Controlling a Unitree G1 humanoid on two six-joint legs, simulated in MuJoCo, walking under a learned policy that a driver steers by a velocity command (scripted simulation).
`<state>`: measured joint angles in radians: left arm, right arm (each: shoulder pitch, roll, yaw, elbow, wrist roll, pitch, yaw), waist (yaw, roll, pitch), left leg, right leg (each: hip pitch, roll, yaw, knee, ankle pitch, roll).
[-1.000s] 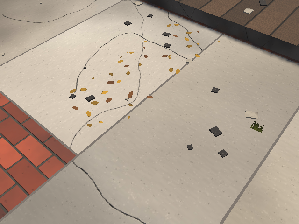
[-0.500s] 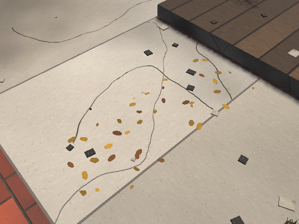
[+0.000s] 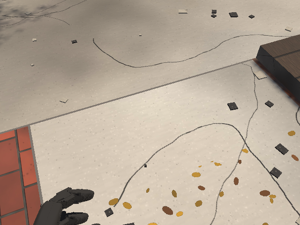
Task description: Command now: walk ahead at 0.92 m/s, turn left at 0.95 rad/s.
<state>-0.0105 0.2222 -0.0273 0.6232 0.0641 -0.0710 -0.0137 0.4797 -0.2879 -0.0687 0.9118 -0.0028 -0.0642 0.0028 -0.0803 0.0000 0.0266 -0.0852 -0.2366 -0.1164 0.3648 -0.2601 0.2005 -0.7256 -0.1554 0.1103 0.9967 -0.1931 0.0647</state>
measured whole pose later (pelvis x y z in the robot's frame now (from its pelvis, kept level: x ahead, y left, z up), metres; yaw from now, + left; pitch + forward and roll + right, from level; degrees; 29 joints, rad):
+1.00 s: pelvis +0.33 -0.02 +0.00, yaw +49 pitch +1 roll +0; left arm 0.22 0.27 0.03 0.68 0.01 0.06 0.02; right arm 0.21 -0.27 -0.05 0.68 -0.03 0.05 0.02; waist -0.02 0.01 0.03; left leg -0.36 -0.14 -0.14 0.51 -0.15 0.06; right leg -0.35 0.01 0.00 0.68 -0.38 -0.01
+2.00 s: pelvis +0.32 -0.03 +0.01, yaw +51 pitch -2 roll +0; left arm 0.25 0.21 0.01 1.04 0.01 0.01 0.02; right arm 0.23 -0.21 0.00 1.09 -0.01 0.00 -0.04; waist 0.02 -0.01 0.03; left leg -0.12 -0.06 -0.06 0.37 -0.23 0.04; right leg -0.18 -0.01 -0.03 0.39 -0.19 -0.01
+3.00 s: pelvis +0.37 +0.02 +0.00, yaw +51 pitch +2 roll +1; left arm 0.32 0.19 0.05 1.03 0.01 -0.05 -0.01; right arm 0.33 -0.18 -0.04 1.04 0.00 -0.07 -0.01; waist 0.00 -0.01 -0.05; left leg -0.13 -0.07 -0.08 0.48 -0.39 0.06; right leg -0.22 0.03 0.02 0.55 -0.36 -0.07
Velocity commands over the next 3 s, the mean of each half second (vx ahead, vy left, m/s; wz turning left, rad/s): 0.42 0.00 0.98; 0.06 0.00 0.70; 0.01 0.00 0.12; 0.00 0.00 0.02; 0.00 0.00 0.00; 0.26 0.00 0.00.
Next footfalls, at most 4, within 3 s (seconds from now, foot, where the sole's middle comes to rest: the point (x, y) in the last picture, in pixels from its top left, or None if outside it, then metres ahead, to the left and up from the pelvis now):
0.18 right None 0.39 -0.16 -0.77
0.60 left None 0.35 0.11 -0.77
1.02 right None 0.45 -0.06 -0.77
1.32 left None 0.26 0.05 -0.77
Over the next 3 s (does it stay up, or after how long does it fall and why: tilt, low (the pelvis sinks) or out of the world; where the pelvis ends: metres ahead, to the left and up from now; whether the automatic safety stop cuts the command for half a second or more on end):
stays up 0.37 0.02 0.00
